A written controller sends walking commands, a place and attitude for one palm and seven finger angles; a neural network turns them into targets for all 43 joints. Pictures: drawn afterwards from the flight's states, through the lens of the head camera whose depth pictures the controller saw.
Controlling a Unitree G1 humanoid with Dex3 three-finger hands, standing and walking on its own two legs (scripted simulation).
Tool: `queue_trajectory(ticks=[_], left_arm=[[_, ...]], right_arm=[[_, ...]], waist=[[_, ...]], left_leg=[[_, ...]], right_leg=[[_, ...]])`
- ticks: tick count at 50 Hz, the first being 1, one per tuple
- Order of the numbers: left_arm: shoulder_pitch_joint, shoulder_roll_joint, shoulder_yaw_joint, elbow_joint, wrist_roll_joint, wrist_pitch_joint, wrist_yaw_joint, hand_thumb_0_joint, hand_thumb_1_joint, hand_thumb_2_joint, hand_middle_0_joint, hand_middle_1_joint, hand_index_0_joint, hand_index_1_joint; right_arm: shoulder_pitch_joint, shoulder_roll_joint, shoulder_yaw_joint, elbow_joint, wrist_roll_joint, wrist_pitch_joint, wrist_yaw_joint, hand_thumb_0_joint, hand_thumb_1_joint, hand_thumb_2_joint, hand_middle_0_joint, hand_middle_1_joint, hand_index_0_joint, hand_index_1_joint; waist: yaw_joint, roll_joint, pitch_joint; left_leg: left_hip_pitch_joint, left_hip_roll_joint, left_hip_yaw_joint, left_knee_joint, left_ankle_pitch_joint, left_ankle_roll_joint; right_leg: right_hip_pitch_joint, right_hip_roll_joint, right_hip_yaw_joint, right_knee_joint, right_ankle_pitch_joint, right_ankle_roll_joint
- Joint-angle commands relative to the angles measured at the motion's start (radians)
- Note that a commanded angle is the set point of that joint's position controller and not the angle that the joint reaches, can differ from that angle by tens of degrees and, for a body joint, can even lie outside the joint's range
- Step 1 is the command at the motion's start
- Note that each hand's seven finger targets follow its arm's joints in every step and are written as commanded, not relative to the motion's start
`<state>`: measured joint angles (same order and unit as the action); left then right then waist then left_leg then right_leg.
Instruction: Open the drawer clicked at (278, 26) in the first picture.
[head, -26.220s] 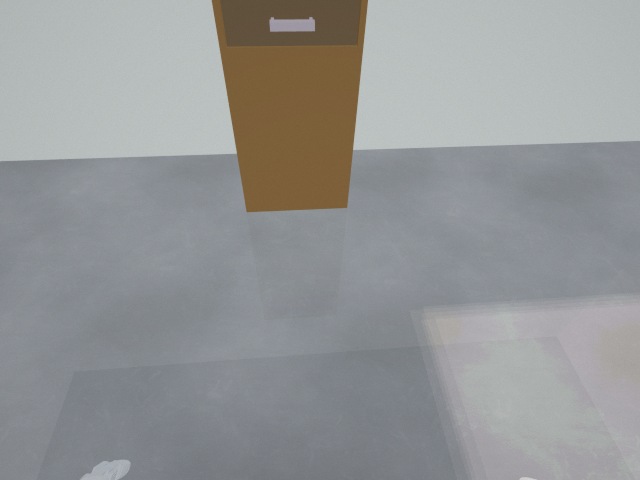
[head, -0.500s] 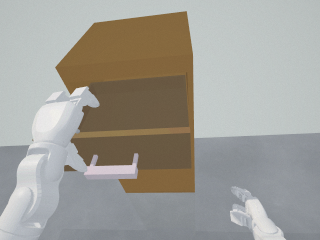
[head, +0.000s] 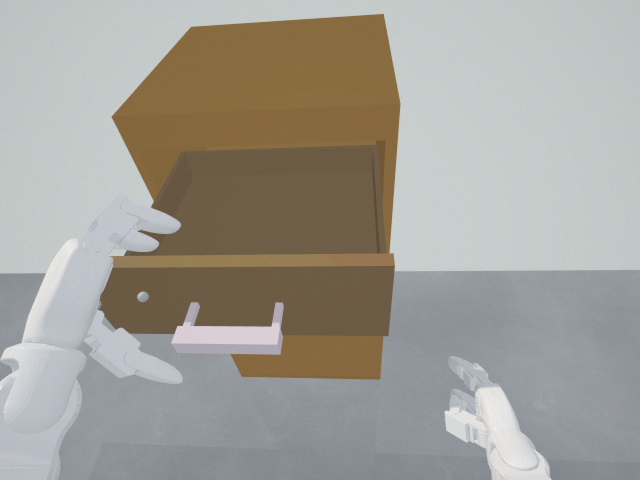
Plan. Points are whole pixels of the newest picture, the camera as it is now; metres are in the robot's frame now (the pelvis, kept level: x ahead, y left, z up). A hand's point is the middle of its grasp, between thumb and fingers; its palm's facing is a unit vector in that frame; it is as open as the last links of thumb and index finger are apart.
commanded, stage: draw the hand back to the body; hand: left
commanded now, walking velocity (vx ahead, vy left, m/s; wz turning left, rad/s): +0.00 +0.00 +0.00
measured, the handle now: (232, 324) +0.29 +0.17 +0.04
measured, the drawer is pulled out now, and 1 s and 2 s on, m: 0.27 0.27 0.27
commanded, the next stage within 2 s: step back with the hand held close in 0.90 s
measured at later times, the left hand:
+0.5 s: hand (85, 288) +0.21 +0.23 +0.22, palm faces +0.39 -0.83 -0.39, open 10.4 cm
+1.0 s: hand (56, 299) +0.19 +0.24 +0.23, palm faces +0.49 -0.79 -0.37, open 7.5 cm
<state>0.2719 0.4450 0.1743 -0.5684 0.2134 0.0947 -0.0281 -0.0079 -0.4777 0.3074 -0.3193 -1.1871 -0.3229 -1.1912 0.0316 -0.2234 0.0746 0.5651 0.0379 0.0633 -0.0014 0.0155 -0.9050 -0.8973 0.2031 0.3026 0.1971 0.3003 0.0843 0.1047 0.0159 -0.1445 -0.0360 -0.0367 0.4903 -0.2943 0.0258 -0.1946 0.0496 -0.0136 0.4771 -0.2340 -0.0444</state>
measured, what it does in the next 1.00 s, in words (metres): stands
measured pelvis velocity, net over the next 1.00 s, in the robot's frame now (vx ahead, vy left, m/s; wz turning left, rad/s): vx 0.01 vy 0.00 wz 0.02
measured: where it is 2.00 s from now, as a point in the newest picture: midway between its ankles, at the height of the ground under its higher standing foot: outside the picture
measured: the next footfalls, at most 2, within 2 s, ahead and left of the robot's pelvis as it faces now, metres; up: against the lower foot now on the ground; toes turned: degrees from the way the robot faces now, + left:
right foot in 1.52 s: -0.04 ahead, -0.11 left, +0.00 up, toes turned +1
left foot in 1.82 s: -0.08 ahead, +0.12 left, +0.00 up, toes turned +7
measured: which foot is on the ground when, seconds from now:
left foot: down 0.00-1.00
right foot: down 0.00-1.00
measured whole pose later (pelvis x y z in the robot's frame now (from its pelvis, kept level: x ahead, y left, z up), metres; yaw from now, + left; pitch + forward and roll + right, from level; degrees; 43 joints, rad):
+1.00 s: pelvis +0.01 +0.00 +0.00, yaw +1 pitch -4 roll -1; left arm 0.41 0.37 0.38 -0.58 -0.08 -0.14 0.11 0.01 0.86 0.89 -0.22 -0.31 -0.22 -0.32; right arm 0.15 -0.20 0.04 0.64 0.00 -0.12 -0.07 0.02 -0.90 -0.90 0.21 0.30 0.20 0.30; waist 0.08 0.06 0.02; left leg -0.09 -0.03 -0.05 0.46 -0.29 0.02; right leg -0.12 0.06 -0.03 0.41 -0.22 -0.05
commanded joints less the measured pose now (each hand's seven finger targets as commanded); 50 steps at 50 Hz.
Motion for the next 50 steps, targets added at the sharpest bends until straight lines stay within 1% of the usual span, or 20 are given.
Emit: queue_trajectory(ticks=[1, 2, 4, 5, 7, 8, 9, 11, 14, 15, 19, 21, 24, 27, 29, 32, 35, 39, 47, 50], left_arm=[[-0.128, 0.136, 0.235, -0.357, -0.256, -0.225, 0.129, 0.000, -0.290, 0.390, -0.285, -1.065, -0.285, -1.065], [-0.115, 0.138, 0.251, -0.371, -0.265, -0.244, 0.146, 0.000, -0.255, 0.405, -0.282, -1.043, -0.282, -1.043], [-0.129, 0.169, 0.278, -0.372, -0.265, -0.267, 0.172, 0.000, -0.185, 0.435, -0.277, -0.997, -0.277, -0.997], [-0.096, 0.088, 0.225, -0.326, -0.263, -0.276, 0.167, 0.000, -0.150, 0.450, -0.275, -0.975, -0.275, -0.975], [-0.055, 0.049, 0.201, -0.244, -0.272, -0.281, 0.157, 0.000, -0.080, 0.480, -0.270, -0.930, -0.270, -0.930], [-0.072, 0.047, 0.198, -0.241, -0.275, -0.287, 0.153, 0.000, -0.045, 0.495, -0.268, -0.908, -0.268, -0.908], [-0.056, 0.044, 0.202, -0.208, -0.280, -0.291, 0.150, 0.000, -0.010, 0.510, -0.265, -0.885, -0.265, -0.885], [-0.032, 0.021, 0.187, -0.183, -0.285, -0.299, 0.140, 0.000, 0.060, 0.540, -0.260, -0.840, -0.260, -0.840], [-0.029, 0.066, 0.231, -0.205, -0.288, -0.311, 0.139, 0.000, 0.165, 0.585, -0.252, -0.772, -0.252, -0.772], [-0.014, 0.039, 0.219, -0.223, -0.286, -0.320, 0.138, 0.000, 0.200, 0.600, -0.250, -0.750, -0.250, -0.750], [0.038, 0.123, 0.304, -0.272, -0.290, -0.322, 0.152, 0.000, 0.340, 0.660, -0.240, -0.660, -0.240, -0.660], [0.073, 0.103, 0.301, -0.286, -0.290, -0.323, 0.151, 0.000, 0.410, 0.690, -0.235, -0.615, -0.235, -0.615], [0.060, 0.130, 0.333, -0.287, -0.292, -0.317, 0.155, 0.000, 0.515, 0.735, -0.228, -0.548, -0.228, -0.548], [0.107, 0.084, 0.321, -0.188, -0.295, -0.306, 0.151, 0.000, 0.620, 0.780, -0.220, -0.480, -0.220, -0.480], [0.059, 0.105, 0.337, -0.196, -0.297, -0.304, 0.150, 0.000, 0.690, 0.810, -0.215, -0.435, -0.215, -0.435], [0.082, 0.076, 0.315, -0.166, -0.299, -0.300, 0.147, 0.000, 0.795, 0.855, -0.207, -0.367, -0.207, -0.367], [0.051, 0.066, 0.287, -0.213, -0.293, -0.301, 0.148, 0.000, 0.900, 0.900, -0.200, -0.300, -0.200, -0.300], [0.022, 0.116, 0.314, -0.256, -0.289, -0.294, 0.158, 0.000, 0.900, 0.900, -0.200, -0.300, -0.200, -0.300], [0.058, 0.085, 0.311, -0.176, -0.293, -0.284, 0.158, 0.000, 0.900, 0.900, -0.200, -0.300, -0.200, -0.300], [0.049, 0.077, 0.302, -0.179, -0.294, -0.288, 0.153, 0.000, 0.900, 0.900, -0.200, -0.300, -0.200, -0.300]], right_arm=[[-0.077, -0.066, -0.037, -0.168, -0.025, -0.169, -0.052, 0.000, -0.900, -0.900, 0.200, 0.300, 0.200, 0.300], [-0.058, -0.067, -0.037, -0.153, -0.031, -0.184, -0.057, 0.000, -0.900, -0.900, 0.200, 0.300, 0.200, 0.300], [-0.030, -0.075, -0.035, -0.128, -0.038, -0.215, -0.064, 0.000, -0.900, -0.900, 0.200, 0.300, 0.200, 0.300], [-0.021, -0.052, -0.030, -0.121, -0.042, -0.225, -0.061, 0.000, -0.900, -0.900, 0.200, 0.300, 0.200, 0.300], [-0.013, -0.062, -0.041, -0.108, -0.038, -0.232, -0.056, 0.000, -0.900, -0.900, 0.200, 0.300, 0.200, 0.300], [-0.013, -0.069, -0.047, -0.107, -0.037, -0.235, -0.057, 0.000, -0.900, -0.900, 0.200, 0.300, 0.200, 0.300], [-0.016, -0.078, -0.054, -0.101, -0.037, -0.239, -0.058, 0.000, -0.900, -0.900, 0.200, 0.300, 0.200, 0.300], [-0.015, -0.083, -0.061, -0.102, -0.035, -0.239, -0.056, 0.000, -0.900, -0.900, 0.200, 0.300, 0.200, 0.300], [-0.022, -0.098, -0.073, -0.093, -0.031, -0.237, -0.056, 0.000, -0.900, -0.900, 0.200, 0.300, 0.200, 0.300], [-0.023, -0.086, -0.069, -0.099, -0.036, -0.240, -0.055, 0.000, -0.900, -0.900, 0.200, 0.300, 0.200, 0.300], [-0.017, -0.096, -0.078, -0.103, -0.032, -0.240, -0.061, 0.000, -0.900, -0.900, 0.200, 0.300, 0.200, 0.300], [-0.009, -0.085, -0.076, -0.106, -0.031, -0.241, -0.060, 0.000, -0.900, -0.900, 0.200, 0.300, 0.200, 0.300], [-0.009, -0.090, -0.080, -0.097, -0.028, -0.242, -0.063, 0.000, -0.900, -0.900, 0.200, 0.300, 0.200, 0.300], [-0.006, -0.080, -0.080, -0.082, -0.025, -0.234, -0.062, 0.000, -0.900, -0.900, 0.200, 0.300, 0.200, 0.300], [-0.011, -0.089, -0.084, -0.085, -0.022, -0.230, -0.065, 0.000, -0.900, -0.900, 0.200, 0.300, 0.200, 0.300], [-0.010, -0.086, -0.084, -0.086, -0.025, -0.226, -0.067, 0.000, -0.900, -0.900, 0.200, 0.300, 0.200, 0.300], [-0.011, -0.089, -0.080, -0.086, -0.028, -0.235, -0.066, 0.000, -0.900, -0.900, 0.200, 0.300, 0.200, 0.300], [-0.016, -0.094, -0.079, -0.093, -0.028, -0.240, -0.067, 0.000, -0.900, -0.900, 0.200, 0.300, 0.200, 0.300], [-0.014, -0.077, -0.074, -0.084, -0.030, -0.237, -0.070, 0.000, -0.900, -0.900, 0.200, 0.300, 0.200, 0.300], [-0.017, -0.079, -0.076, -0.082, -0.028, -0.238, -0.068, 0.000, -0.900, -0.900, 0.200, 0.300, 0.200, 0.300]], waist=[[-0.028, -0.033, -0.197], [-0.024, 0.063, -0.205], [-0.023, 0.148, -0.171], [-0.028, 0.126, -0.121], [-0.034, 0.052, -0.039], [-0.035, 0.019, -0.042], [-0.036, -0.068, -0.014], [-0.031, -0.116, -0.028], [-0.022, -0.046, -0.076], [-0.015, -0.010, -0.102], [-0.011, -0.051, -0.169], [-0.014, -0.031, -0.176], [-0.020, -0.014, -0.137], [-0.022, -0.038, -0.056], [-0.027, -0.036, -0.051], [-0.024, -0.062, -0.058], [-0.027, -0.012, -0.091], [-0.023, -0.017, -0.115], [-0.019, -0.052, -0.043], [-0.021, -0.016, -0.047]], left_leg=[[0.027, 0.039, 0.020, -0.065, 0.171, 0.003], [0.030, 0.040, 0.018, -0.074, 0.196, -0.007], [0.020, 0.045, 0.007, -0.082, 0.219, -0.024], [0.007, 0.042, 0.004, -0.090, 0.228, -0.023], [-0.011, 0.053, 0.002, -0.105, 0.226, -0.022], [-0.009, 0.052, 0.003, -0.105, 0.223, -0.017], [-0.020, 0.060, -0.006, -0.108, 0.217, -0.015], [-0.020, 0.061, -0.006, -0.114, 0.223, -0.007], [-0.009, 0.060, -0.001, -0.107, 0.232, -0.010], [-0.007, 0.054, 0.003, -0.108, 0.249, -0.012], [0.005, 0.063, 0.000, -0.088, 0.314, -0.020], [0.004, 0.061, 0.005, -0.083, 0.353, -0.022], [0.003, 0.065, 0.001, -0.081, 0.352, -0.031], [-0.013, 0.066, 0.005, -0.100, 0.301, -0.030], [-0.018, 0.065, -0.005, -0.103, 0.265, -0.027], [-0.012, 0.063, -0.002, -0.108, 0.253, -0.021], [0.001, 0.057, -0.004, -0.101, 0.274, -0.021], [-0.002, 0.056, -0.016, -0.099, 0.263, -0.023], [-0.018, 0.055, -0.008, -0.111, 0.224, -0.021], [-0.015, 0.055, -0.004, -0.111, 0.213, -0.021]], right_leg=[[0.126, -0.065, 0.024, -0.101, 0.124, 0.019], [0.138, -0.063, 0.017, -0.092, 0.149, 0.014], [0.141, -0.063, 0.011, -0.090, 0.158, 0.002], [0.123, -0.060, -0.003, -0.095, 0.155, 0.002], [0.094, -0.053, -0.011, -0.105, 0.146, 0.007], [0.098, -0.054, -0.008, -0.107, 0.149, 0.009], [0.090, -0.050, -0.015, -0.113, 0.139, 0.009], [0.103, -0.051, -0.014, -0.108, 0.140, 0.014], [0.131, -0.054, -0.001, -0.099, 0.156, 0.008], [0.146, -0.057, -0.004, -0.098, 0.169, 0.007], [0.183, -0.054, 0.001, -0.082, 0.235, 0.007], [0.187, -0.056, 0.001, -0.080, 0.271, 0.008], [0.157, -0.049, 0.001, -0.087, 0.262, 0.006], [0.112, -0.043, -0.008, -0.106, 0.209, 0.010], [0.107, -0.043, -0.002, -0.112, 0.181, 0.006], [0.111, -0.046, -0.006, -0.114, 0.171, 0.011], [0.126, -0.050, -0.004, -0.110, 0.191, 0.010], [0.145, -0.050, 0.003, -0.106, 0.184, 0.005], [0.119, -0.050, 0.004, -0.127, 0.152, 0.008], [0.117, -0.053, 0.008, -0.130, 0.141, 0.008]])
